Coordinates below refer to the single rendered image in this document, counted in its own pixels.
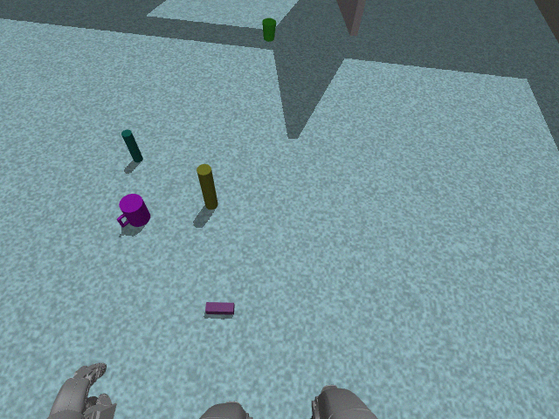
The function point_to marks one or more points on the left robot hand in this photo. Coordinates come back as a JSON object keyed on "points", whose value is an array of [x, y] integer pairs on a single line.
{"points": [[73, 395]]}

